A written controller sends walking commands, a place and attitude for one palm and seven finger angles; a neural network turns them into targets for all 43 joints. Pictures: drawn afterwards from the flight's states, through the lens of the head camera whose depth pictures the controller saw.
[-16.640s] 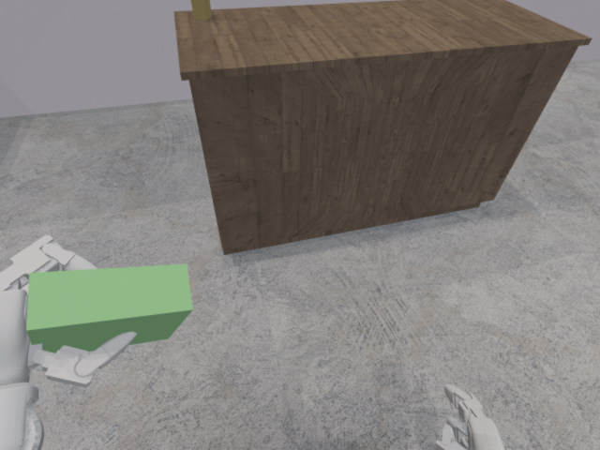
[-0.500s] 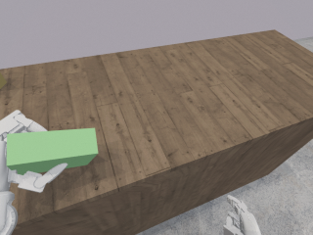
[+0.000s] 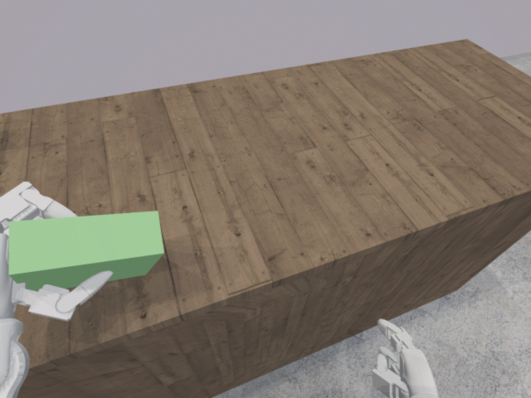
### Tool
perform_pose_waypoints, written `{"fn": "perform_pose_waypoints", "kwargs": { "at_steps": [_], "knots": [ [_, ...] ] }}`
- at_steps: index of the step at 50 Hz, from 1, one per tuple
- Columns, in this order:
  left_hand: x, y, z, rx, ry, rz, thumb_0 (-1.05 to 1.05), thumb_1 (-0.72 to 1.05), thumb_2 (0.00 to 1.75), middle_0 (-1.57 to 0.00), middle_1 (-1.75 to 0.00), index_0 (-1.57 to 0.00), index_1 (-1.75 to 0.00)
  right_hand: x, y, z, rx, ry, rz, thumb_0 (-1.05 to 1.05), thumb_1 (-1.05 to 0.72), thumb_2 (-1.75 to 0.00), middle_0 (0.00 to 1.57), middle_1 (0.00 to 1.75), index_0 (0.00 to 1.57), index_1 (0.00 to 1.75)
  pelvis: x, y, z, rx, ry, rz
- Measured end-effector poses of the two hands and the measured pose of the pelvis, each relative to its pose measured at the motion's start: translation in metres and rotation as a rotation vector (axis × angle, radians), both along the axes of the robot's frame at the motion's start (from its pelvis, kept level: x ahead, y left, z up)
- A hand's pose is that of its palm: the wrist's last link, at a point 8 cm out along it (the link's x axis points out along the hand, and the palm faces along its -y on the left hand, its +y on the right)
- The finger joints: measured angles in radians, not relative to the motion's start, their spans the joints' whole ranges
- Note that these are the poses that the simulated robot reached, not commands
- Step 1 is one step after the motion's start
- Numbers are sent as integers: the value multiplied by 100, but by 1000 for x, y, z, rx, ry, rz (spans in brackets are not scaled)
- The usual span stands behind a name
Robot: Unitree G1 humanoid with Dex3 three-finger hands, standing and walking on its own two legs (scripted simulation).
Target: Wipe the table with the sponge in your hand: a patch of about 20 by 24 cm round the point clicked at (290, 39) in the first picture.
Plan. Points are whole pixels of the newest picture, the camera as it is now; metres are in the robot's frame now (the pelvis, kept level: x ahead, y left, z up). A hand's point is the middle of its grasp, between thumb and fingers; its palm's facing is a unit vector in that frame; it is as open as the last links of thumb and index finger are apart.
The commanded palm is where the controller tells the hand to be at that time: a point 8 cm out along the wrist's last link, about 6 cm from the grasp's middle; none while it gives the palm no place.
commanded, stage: shuffle to correct the standing spot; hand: left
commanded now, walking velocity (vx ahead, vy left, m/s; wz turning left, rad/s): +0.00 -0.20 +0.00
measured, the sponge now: (113, 251) +0.24 +0.21 +0.14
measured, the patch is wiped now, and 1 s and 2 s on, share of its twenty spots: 0.00 0.00 0.00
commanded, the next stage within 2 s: come to a stop and stand still in 0.30 s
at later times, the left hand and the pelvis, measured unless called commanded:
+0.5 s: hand (148, 259) +0.22 +0.16 +0.16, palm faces +0.37 -0.86 -0.35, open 9.3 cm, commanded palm +0.17 +0.20 +0.17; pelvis +0.01 -0.08 -0.01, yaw +0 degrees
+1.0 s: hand (148, 282) +0.20 +0.15 +0.17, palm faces +0.42 -0.79 -0.45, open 9.3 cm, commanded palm +0.13 +0.18 +0.17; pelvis -0.03 -0.10 -0.02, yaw +0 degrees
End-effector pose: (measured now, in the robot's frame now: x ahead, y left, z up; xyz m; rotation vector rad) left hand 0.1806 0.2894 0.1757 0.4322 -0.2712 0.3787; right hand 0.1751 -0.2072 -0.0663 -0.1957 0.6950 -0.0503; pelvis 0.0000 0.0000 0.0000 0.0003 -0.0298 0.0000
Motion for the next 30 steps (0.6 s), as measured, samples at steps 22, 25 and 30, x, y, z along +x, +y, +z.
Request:
{"fn": "perform_pose_waypoints", "kwargs": {
  "at_steps": [22, 25, 30],
  "knots": [
    [5, -85, 0, -7, 12, -47, -1, -42, 104, -80, -140, -80, -139, -8, -113, -6, -52, 6, -108, 2, -90, -90, 20, 30, 20, 30, 5, -77, -9, -3, 26, 0],
    [5, -91, 0, -7, 12, -40, -1, -42, 104, -80, -140, -80, -139, -14, -121, -8, -50, 24, -121, 2, -90, -90, 20, 30, 20, 30, 7, -83, -7, -1, 23, 0],
    [4, -98, 1, 0, 28, -10, -1, -42, 104, -80, -140, -80, -139, -18, -125, -11, -40, 50, -115, 2, -90, -90, 20, 30, 20, 30, 7, -90, -3, 6, 9, -4]
  ]
}}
